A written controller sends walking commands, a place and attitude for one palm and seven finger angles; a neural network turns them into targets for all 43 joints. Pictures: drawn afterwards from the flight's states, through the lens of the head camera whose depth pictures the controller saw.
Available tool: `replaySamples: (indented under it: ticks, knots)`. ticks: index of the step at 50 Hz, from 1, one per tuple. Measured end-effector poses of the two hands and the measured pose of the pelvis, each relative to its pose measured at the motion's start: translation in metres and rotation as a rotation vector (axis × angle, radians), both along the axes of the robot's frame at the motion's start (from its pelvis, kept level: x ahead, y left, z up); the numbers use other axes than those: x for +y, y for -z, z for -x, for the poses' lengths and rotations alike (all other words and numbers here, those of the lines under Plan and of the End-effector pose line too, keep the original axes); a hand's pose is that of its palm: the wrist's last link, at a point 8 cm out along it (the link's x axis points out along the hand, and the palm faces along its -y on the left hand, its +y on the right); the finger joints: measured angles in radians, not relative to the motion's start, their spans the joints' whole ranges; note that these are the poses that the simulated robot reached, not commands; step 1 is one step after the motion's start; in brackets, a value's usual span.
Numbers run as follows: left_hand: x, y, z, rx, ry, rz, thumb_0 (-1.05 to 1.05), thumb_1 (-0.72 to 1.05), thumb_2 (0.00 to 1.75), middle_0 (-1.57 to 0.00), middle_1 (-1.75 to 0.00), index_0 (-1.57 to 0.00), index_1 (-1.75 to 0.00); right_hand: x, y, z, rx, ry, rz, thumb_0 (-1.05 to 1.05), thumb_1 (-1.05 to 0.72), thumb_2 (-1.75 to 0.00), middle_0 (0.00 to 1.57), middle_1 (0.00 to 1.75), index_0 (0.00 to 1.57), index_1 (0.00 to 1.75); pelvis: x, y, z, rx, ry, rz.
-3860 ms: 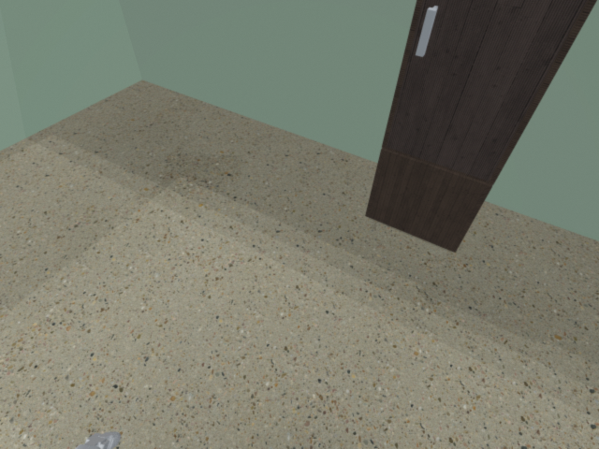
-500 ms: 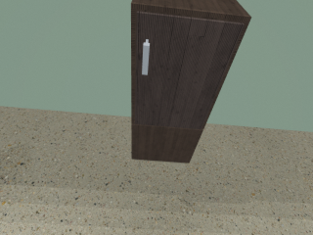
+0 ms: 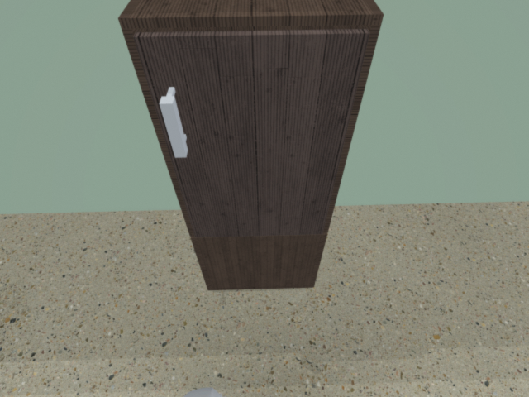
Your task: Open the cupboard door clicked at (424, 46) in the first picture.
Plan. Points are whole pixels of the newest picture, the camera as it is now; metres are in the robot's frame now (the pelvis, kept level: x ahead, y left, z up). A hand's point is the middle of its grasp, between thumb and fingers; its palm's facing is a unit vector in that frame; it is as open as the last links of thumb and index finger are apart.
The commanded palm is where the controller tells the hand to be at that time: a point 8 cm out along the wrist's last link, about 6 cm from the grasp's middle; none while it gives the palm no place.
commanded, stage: come to a stop and stand still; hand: left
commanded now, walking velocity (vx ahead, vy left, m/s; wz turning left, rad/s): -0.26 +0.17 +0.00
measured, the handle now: (176, 122) +0.58 +0.18 +0.10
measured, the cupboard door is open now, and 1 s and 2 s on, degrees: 0 0 0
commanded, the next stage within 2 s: look again from close up in 1.38 s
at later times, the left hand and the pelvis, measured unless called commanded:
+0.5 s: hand out of the picture +0.02 +0.18 -0.18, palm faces +0.01 -0.96 -0.27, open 7.4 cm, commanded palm none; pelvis +0.00 -0.01 -0.01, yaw -3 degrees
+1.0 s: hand out of the picture -0.08 +0.14 -0.17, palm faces +0.05 -0.97 -0.22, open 7.4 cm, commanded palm none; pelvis -0.08 -0.04 +0.00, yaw +0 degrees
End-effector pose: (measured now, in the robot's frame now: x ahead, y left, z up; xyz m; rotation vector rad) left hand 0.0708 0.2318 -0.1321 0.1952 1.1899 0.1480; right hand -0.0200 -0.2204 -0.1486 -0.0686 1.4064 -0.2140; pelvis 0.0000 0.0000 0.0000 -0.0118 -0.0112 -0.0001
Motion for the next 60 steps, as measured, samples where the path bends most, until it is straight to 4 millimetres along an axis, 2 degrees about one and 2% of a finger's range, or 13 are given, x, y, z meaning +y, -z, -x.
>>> replaySamples:
  ticks: [4, 8, 13, 19, 23, 26, 30, 35, 39, 42, 50, 56, 60]
  knots:
    - [-0.004, 0.002, 0.0, 0.037, -0.012, 0.008, -0.01, 0.95, 0.9, -0.2, -0.3, -0.2, -0.3, -0.009, -0.005, -0.063, -0.114, -0.038, 0.038, 0.01, -0.94, -0.9, 0.2, 0.3, 0.19, 0.3, 0.0, -0.001, -0.016, 0.002, 0.008, 0.014]
    - [-0.003, 0.013, 0.004, 0.072, -0.044, 0.032, 0.0, 0.94, 0.9, -0.2, -0.3, -0.2, -0.3, -0.008, -0.007, -0.101, -0.162, -0.073, 0.053, 0.01, -0.94, -0.9, 0.2, 0.3, 0.19, 0.3, 0.005, 0.004, -0.028, -0.007, 0.01, 0.028]
    - [0.001, 0.022, 0.015, 0.126, -0.082, 0.051, 0.0, 0.93, 0.9, -0.2, -0.3, -0.2, -0.3, 0.005, -0.013, -0.121, -0.174, -0.112, 0.057, 0.0, -0.93, -0.9, 0.2, 0.3, 0.19, 0.3, 0.009, 0.004, -0.033, -0.017, 0.016, -0.003]
    - [0.003, 0.014, 0.034, 0.186, -0.071, 0.022, 0.01, 0.91, 0.9, -0.2, -0.3, -0.2, -0.3, 0.005, -0.009, -0.12, -0.185, -0.112, 0.038, 0.0, -0.93, -0.9, 0.2, 0.3, 0.2, 0.3, 0.006, 0.002, -0.019, -0.006, 0.029, -0.019]
    - [-0.001, 0.007, 0.045, 0.186, -0.059, -0.017, 0.01, 0.91, 0.9, -0.2, -0.29, -0.2, -0.3, -0.006, -0.001, -0.107, -0.19, -0.096, 0.013, 0.0, -0.92, -0.9, 0.2, 0.3, 0.2, 0.3, -0.005, 0.003, -0.005, -0.004, 0.039, -0.024]
    - [-0.007, 0.012, 0.053, 0.146, -0.034, -0.056, 0.01, 0.91, 0.9, -0.2, -0.3, -0.2, -0.3, -0.022, 0.009, -0.095, -0.215, -0.074, -0.003, 0.0, -0.92, -0.9, 0.2, 0.3, 0.2, 0.3, -0.017, 0.014, 0.006, 0.007, 0.045, -0.031]
    - [-0.018, 0.011, 0.061, 0.072, -0.026, -0.046, 0.01, 0.91, 0.9, -0.2, -0.29, -0.2, -0.3, -0.036, 0.013, -0.072, -0.22, -0.075, 0.008, 0.0, -0.91, -0.9, 0.2, 0.3, 0.2, 0.3, -0.02, 0.018, 0.017, -0.031, 0.005, 0.015]
    - [-0.026, 0.023, 0.062, -0.002, -0.034, -0.007, 0.01, 0.9, 0.9, -0.2, -0.3, -0.2, -0.3, -0.037, 0.008, -0.04, -0.224, -0.075, 0.03, 0.01, -0.91, -0.9, 0.2, 0.3, 0.19, 0.3, -0.024, 0.023, 0.029, -0.058, -0.016, 0.008]
    - [-0.034, 0.019, 0.069, -0.008, -0.024, 0.011, 0.01, 0.92, 0.9, -0.2, -0.3, -0.2, -0.3, -0.036, 0.004, -0.008, -0.193, -0.075, 0.031, 0.01, -0.92, -0.9, 0.2, 0.3, 0.19, 0.3, -0.028, 0.017, 0.044, -0.051, 0.0, 0.0]
    - [-0.037, 0.014, 0.085, 0.0, -0.02, 0.009, 0.01, 0.92, 0.9, -0.2, -0.3, -0.2, -0.3, -0.038, 0.005, 0.014, -0.155, -0.081, 0.016, 0.01, -0.92, -0.9, 0.2, 0.3, 0.19, 0.3, -0.032, 0.014, 0.058, -0.044, 0.005, -0.008]
    - [-0.048, 0.01, 0.159, 0.124, -0.072, 0.013, 0.01, 0.91, 0.9, -0.2, -0.3, -0.2, -0.3, -0.045, -0.002, 0.051, -0.105, -0.068, -0.006, 0.01, -0.91, -0.9, 0.2, 0.3, 0.2, 0.3, -0.044, 0.004, 0.082, -0.023, 0.0, -0.032]
    - [-0.047, 0.022, 0.173, 0.14, -0.075, 0.034, 0.01, 0.91, 0.9, -0.2, -0.3, -0.2, -0.3, -0.039, -0.001, 0.09, -0.053, -0.06, 0.013, 0.0, -0.91, -0.9, 0.2, 0.3, 0.19, 0.3, -0.042, 0.009, 0.097, -0.002, -0.01, -0.025]
    - [-0.05, 0.017, 0.174, 0.13, -0.068, 0.048, 0.01, 0.91, 0.9, -0.2, -0.3, -0.2, -0.3, -0.029, -0.004, 0.115, -0.005, -0.059, -0.004, 0.01, -0.91, -0.9, 0.2, 0.3, 0.19, 0.3, -0.041, 0.003, 0.104, -0.008, -0.004, -0.03]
